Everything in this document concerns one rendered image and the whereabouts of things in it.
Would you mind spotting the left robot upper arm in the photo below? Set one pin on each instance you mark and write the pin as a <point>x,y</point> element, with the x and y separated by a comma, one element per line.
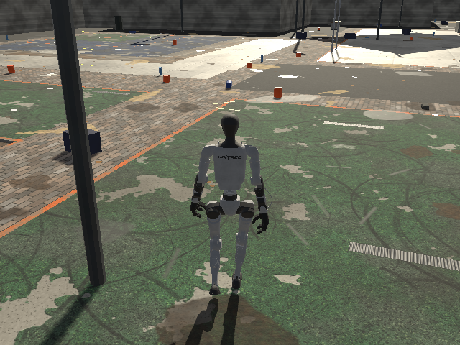
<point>204,163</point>

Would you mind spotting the right robot upper arm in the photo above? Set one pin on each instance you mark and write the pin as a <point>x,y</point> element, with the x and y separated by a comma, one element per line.
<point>252,152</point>

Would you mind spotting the right robot hand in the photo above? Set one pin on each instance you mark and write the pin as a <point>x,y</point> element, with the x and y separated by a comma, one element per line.
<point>265,221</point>

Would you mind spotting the robot left forearm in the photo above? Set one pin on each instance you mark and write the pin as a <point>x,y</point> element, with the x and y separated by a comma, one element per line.
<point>197,191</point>

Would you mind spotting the robot left foot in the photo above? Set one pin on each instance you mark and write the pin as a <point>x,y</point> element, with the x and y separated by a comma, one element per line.
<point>214,290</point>

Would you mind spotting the left robot hand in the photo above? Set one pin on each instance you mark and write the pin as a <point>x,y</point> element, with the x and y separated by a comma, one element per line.
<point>197,206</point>

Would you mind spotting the right robot thigh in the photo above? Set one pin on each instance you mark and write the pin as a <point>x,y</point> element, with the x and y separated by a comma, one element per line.
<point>245,219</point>

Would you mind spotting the robot right forearm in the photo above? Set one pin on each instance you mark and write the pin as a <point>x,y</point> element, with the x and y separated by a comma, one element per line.
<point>260,196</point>

